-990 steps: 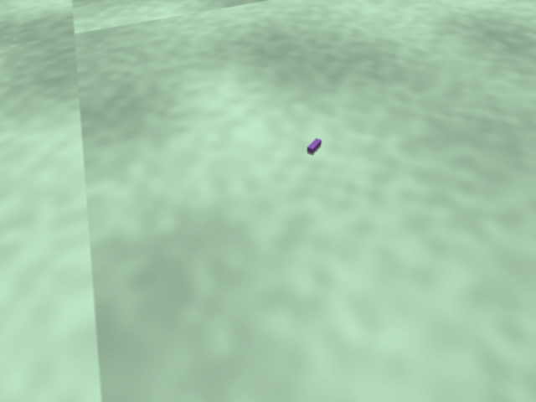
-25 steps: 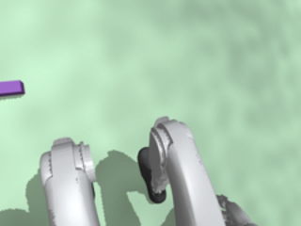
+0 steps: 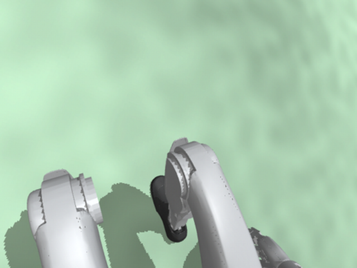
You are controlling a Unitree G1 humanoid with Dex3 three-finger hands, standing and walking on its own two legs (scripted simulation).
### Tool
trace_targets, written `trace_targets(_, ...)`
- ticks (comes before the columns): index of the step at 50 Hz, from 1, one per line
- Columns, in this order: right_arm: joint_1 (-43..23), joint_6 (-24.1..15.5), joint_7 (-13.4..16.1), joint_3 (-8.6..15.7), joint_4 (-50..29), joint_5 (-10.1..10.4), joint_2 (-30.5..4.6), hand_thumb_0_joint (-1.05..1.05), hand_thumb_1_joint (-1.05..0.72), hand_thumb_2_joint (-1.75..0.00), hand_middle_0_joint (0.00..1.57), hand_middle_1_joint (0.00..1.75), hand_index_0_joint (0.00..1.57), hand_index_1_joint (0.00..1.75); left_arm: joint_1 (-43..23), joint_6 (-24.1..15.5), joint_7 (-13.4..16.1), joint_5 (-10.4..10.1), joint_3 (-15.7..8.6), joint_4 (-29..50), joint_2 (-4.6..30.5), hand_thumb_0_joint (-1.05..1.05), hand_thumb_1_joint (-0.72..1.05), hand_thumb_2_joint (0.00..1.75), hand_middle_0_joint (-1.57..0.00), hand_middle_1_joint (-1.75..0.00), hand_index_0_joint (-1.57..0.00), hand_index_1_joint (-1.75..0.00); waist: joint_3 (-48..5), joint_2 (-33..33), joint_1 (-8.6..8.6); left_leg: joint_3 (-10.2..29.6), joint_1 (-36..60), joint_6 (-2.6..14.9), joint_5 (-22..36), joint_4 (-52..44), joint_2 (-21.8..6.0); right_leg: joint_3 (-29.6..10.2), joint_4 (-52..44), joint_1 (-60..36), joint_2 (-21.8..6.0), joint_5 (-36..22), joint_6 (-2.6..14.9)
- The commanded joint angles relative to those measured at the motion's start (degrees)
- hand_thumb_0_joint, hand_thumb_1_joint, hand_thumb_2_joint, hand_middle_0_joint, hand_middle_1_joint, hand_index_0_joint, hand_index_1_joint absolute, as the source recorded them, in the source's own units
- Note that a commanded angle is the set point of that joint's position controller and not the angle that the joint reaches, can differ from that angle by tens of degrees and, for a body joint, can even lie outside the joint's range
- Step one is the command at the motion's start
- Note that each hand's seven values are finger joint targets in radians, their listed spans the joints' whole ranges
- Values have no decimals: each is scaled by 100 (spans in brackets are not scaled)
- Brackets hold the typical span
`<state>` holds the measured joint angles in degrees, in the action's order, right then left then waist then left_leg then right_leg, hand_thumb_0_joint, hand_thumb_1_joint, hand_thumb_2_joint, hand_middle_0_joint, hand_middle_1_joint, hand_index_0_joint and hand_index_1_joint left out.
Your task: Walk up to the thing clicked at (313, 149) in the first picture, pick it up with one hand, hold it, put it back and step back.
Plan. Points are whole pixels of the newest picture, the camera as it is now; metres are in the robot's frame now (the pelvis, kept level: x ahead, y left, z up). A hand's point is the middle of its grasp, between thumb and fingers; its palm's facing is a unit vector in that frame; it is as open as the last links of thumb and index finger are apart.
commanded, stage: rest palm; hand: left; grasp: from above
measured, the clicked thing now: out of the picture +0.47 +0.35 -0.30
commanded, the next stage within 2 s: close in 1.46 s
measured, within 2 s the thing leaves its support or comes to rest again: neither
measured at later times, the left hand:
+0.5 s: hand out of the picture +0.45 +0.35 -0.25, palm faces -0.48 -0.12 -0.87, open 13.1 cm
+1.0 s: hand out of the picture +0.45 +0.33 -0.26, palm faces -0.44 -0.07 -0.90, open 13.7 cm
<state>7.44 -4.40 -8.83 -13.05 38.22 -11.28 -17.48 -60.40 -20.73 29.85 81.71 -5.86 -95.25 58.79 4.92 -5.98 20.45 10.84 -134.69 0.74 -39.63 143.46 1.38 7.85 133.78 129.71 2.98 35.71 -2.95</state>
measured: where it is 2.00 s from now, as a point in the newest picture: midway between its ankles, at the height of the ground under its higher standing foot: (133, 239)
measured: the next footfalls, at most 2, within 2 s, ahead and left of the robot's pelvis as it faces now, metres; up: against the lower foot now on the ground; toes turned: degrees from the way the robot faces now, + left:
none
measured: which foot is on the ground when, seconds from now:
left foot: down 0.00-1.00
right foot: down 0.00-1.00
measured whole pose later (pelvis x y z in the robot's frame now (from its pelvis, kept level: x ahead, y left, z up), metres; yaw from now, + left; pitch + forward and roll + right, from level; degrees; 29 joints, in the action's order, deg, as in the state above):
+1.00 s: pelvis +0.00 +0.00 -0.01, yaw -3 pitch +27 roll -15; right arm 5.3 -10.6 -11.3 -17.8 36.5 -13.6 -19.4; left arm -59.9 -17.7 37.2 80.2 -4.9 -99.2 61.6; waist 8.9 -9.1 22.1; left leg 13.3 -134.1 1.0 -41.3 146.7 0.7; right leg 10.0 134.7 128.7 4.1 35.7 -3.2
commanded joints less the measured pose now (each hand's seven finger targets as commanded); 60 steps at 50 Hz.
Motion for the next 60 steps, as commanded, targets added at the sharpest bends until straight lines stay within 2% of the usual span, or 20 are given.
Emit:
trace_targets(1,1084,-134,54,467,-2,-11,-1829,0,-89,-90,20,30,20,30,-1615,87,370,-189,-127,711,1547,0,-24,75,-30,-74,-31,-73,-3559,2840,159,-400,3022,56,798,-1551,-124,512,-1045,-1623,157,-823,447)
trace_targets(6,1062,-280,46,391,-105,-44,-1913,0,-90,-90,20,30,20,30,-1529,191,409,-258,-252,740,1779,0,-30,79,-26,-77,-26,-77,-3636,2841,171,-396,2968,51,994,-1386,-136,510,-989,-1815,162,-994,451)
trace_targets(9,1195,-329,20,369,47,-58,-1897,0,-90,-90,20,30,20,30,-1422,268,329,-333,-128,731,1591,0,-31,79,-26,-79,-26,-78,-3509,2931,175,-430,3011,25,1134,-1349,-143,496,-996,-1833,166,-1110,460)
trace_targets(12,1085,-360,21,387,-166,-43,-2033,0,-90,-90,20,30,20,30,-1154,316,297,-438,-398,753,1929,0,-33,81,-25,-79,-25,-79,-3682,2913,74,-371,3082,-2,1423,-1304,-161,553,-943,-2035,174,-1299,479)
trace_targets(13,1112,-340,1,354,-186,-53,-1997,0,-90,-90,20,30,20,30,-1079,315,279,-453,-372,795,1874,0,-33,81,-26,-78,-25,-79,-3724,2968,49,-365,3104,-18,1535,-1380,-156,567,-937,-2166,175,-1374,480)
trace_targets(16,1158,-299,-17,385,-201,-83,-2079,0,-90,-90,20,30,20,30,-846,319,206,-472,-477,720,1886,0,-34,82,-25,-78,-24,-79,-3609,2967,78,-277,3156,-66,1741,-1350,-177,648,-882,-2108,171,-1466,496)
trace_targets(17,1048,-298,-21,380,-236,-54,-2046,0,-90,-90,20,30,20,30,-881,303,154,-525,-303,737,1670,0,-34,83,-25,-78,-24,-79,-3538,2963,68,-253,3174,-76,1712,-1316,-185,644,-870,-1982,177,-1427,515)
trace_targets(18,1154,-289,-36,397,-229,-73,-2094,0,-90,-90,20,30,20,30,-890,288,122,-534,-435,789,1814,0,-35,83,-26,-77,-24,-79,-3514,3001,168,-247,3240,-66,1830,-1290,-201,663,-888,-2057,179,-1511,486)
trace_targets(19,1241,-269,-41,397,-174,-84,-2123,0,-90,-90,20,30,20,30,-845,274,111,-513,-533,830,1962,0,-36,84,-24,-78,-23,-79,-3553,3017,132,-214,3332,-78,1904,-1313,-214,646,-876,-2090,161,-1546,483)
trace_targets(22,1172,-218,-35,322,-264,-108,-2078,0,-90,-90,20,30,20,30,-919,151,83,-496,-578,877,2026,0,-35,85,-27,-77,-24,-79,-3372,2816,178,-263,2998,-30,1658,-1198,-205,632,-966,-2187,178,-1403,497)
trace_targets(24,1152,-204,-41,337,-294,-140,-2129,0,-90,-90,20,30,20,30,-1071,22,62,-504,-514,931,1911,0,-37,86,-25,-77,-22,-80,-3220,2805,282,-226,2962,-41,1511,-1197,-212,668,-982,-2117,188,-1271,501)
trace_targets(33,933,-210,-44,234,-219,-238,-2142,0,-90,-90,20,30,20,30,-1108,-312,374,-309,-202,720,1822,0,-40,90,-23,-79,-19,-83,-3195,2857,309,-122,3140,-43,1268,-1257,-255,781,-935,-2014,236,-1125,429)
trace_targets(40,761,-396,-105,199,-89,-242,-2131,0,-90,-90,20,30,20,30,-1159,-48,805,-177,76,332,1633,0,-42,92,-20,-82,-17,-86,-2954,2905,301,-119,2990,-52,984,-1422,-265,774,-881,-1793,272,-1010,416)
trace_targets(46,820,-578,-187,151,-102,-206,-2197,0,-89,-90,20,30,20,30,-1267,316,973,-242,43,221,1662,0,-44,92,-17,-85,-15,-87,-3001,2959,369,-37,3045,-64,1189,-1443,-289,776,-781,-1727,242,-1237,404)
trace_targets(50,742,-693,-218,140,-135,-163,-2269,0,-90,-90,20,30,20,30,-1398,432,922,-394,7,201,1747,0,-45,94,-18,-84,-15,-88,-3104,3042,366,25,3054,-77,1174,-1409,-299,775,-745,-1723,194,-1242,402)
trace_targets(52,755,-724,-217,124,-206,-147,-2269,0,-90,-90,20,30,20,30,-1294,474,859,-431,-182,207,1968,0,-45,94,-19,-85,-15,-88,-3071,2868,340,-74,2840,-15,975,-1356,-281,722,-811,-1899,217,-1116,401)
trace_targets(53,802,-742,-235,115,-247,-139,-2248,0,-90,-90,20,30,20,30,-1302,490,777,-451,-107,248,1860,0,-45,93,-19,-84,-16,-88,-3030,2961,375,-110,2843,-9,1043,-1332,-277,691,-815,-1934,220,-1178,402)
trace_targets(54,847,-747,-228,103,-188,-156,-2233,0,-90,-90,20,30,20,30,-1290,496,751,-511,-248,248,2022,0,-45,92,-19,-85,-15,-88,-3100,2882,343,-117,2813,-4,1062,-1317,-282,700,-857,-2066,234,-1192,397)
trace_targets(57,908,-726,-212,84,-229,-139,-2264,0,-90,-91,20,30,20,30,-1118,485,555,-594,-337,323,2094,0,-48,95,-19,-85,-14,-89,-3164,2791,341,-138,2818,-5,1253,-1221,-280,693,-915,-2214,236,-1282,413)
trace_targets(60,960,-664,-205,85,-253,-139,-2238,0,-90,-91,20,30,20,30,-1005,421,327,-676,-297,390,1992,0,-47,94,-19,-84,-15,-89,-3142,2835,344,-131,2871,-34,1350,-1201,-284,709,-929,-2267,233,-1314,431)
